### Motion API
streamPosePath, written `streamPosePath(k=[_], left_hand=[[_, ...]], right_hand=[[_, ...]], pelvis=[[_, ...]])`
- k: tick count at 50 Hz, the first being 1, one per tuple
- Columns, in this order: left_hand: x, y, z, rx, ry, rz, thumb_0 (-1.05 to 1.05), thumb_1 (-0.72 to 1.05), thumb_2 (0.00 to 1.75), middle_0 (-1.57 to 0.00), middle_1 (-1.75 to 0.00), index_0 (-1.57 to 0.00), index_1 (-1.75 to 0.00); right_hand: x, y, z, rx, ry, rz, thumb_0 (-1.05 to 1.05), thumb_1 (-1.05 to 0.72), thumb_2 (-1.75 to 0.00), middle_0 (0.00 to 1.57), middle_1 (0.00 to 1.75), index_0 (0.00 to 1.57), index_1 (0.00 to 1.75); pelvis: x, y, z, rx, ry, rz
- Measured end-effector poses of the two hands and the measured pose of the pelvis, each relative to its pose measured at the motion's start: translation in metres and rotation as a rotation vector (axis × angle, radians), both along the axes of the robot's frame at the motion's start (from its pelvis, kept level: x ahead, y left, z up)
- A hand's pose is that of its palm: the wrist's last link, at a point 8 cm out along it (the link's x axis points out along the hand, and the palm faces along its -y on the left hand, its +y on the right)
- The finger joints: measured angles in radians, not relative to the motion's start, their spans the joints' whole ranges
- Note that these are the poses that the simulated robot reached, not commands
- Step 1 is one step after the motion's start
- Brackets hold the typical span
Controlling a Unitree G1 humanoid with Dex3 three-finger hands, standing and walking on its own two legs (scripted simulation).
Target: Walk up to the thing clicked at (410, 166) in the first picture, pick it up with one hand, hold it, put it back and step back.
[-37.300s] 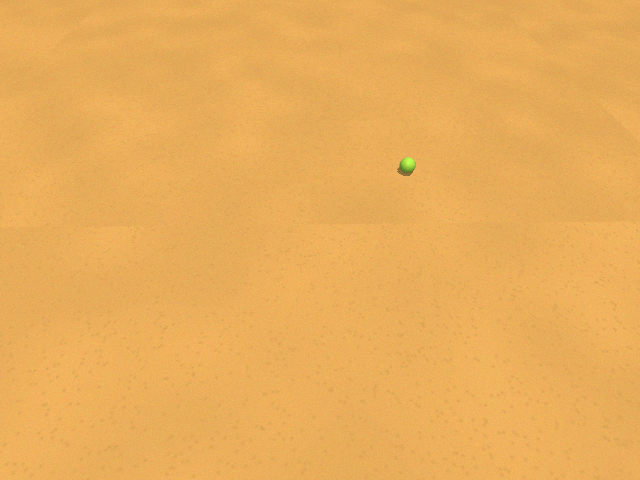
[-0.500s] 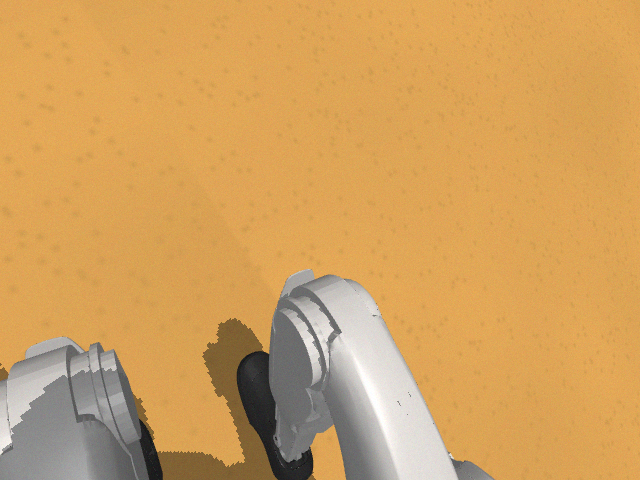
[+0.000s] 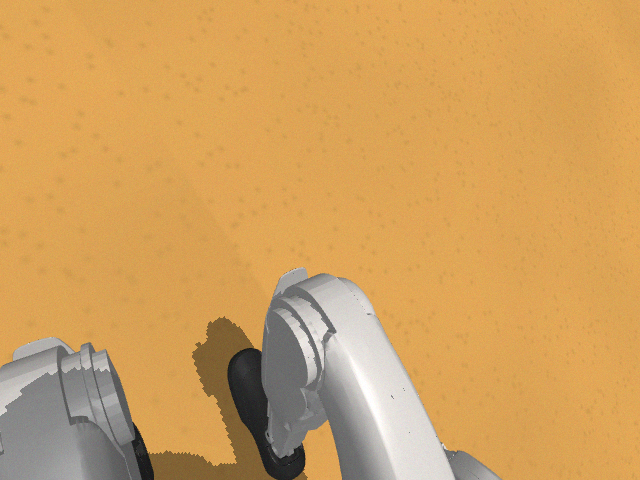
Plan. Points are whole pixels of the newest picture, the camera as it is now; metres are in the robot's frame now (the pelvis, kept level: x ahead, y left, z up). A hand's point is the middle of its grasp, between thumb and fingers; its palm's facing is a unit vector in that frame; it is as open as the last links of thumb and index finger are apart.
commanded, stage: open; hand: left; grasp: from above
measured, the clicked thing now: out of the picture +0.43 +0.31 -0.26
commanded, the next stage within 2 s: withdraw in 0.56 s
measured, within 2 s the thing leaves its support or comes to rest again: neither
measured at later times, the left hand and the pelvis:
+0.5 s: hand out of the picture +0.41 +0.29 -0.25, palm faces -0.43 -0.17 -0.88, open 13.8 cm; pelvis +0.00 +0.00 +0.00, yaw +0 degrees
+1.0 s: hand out of the picture +0.43 +0.32 -0.17, palm faces -0.28 -0.11 -0.95, open 14.1 cm; pelvis +0.01 +0.00 +0.01, yaw +2 degrees
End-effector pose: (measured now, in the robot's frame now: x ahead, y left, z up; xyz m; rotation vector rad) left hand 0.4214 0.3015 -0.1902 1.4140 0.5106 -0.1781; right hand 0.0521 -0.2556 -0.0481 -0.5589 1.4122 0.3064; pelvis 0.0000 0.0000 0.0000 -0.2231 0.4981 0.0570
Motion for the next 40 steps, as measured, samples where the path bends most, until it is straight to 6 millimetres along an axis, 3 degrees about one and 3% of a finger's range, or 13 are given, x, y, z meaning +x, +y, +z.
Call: streamPosePath(k=[7,14,40], left_hand=[[0.0002,0.0008,0.0009,-0.001,0.013,0.022,0.00,-0.34,0.92,-0.18,-0.99,-0.22,-0.99],[-0.0051,0.0013,0.0019,-0.005,0.036,0.019,0.00,-0.45,0.98,-0.11,-1.04,-0.13,-1.03],[0.0003,0.0053,0.0043,0.002,-0.007,0.029,0.00,-0.48,0.99,-0.08,-1.04,-0.09,-1.03]], right_hand=[[0.0006,0.0031,0.0014,0.011,-0.012,-0.003,0.01,-0.90,-0.89,0.20,0.30,0.20,0.30],[-0.0005,0.0053,0.0004,0.024,-0.006,0.000,0.01,-0.90,-0.89,0.20,0.30,0.20,0.30],[-0.0046,0.0052,0.0053,0.012,-0.005,0.010,0.01,-0.90,-0.89,0.20,0.30,0.20,0.30]], pelvis=[[0.0000,0.0008,0.0010,-0.004,0.002,0.000],[-0.0007,-0.0013,0.0026,0.002,0.002,0.003],[-0.0019,0.0004,0.0014,-0.007,0.000,-0.002]])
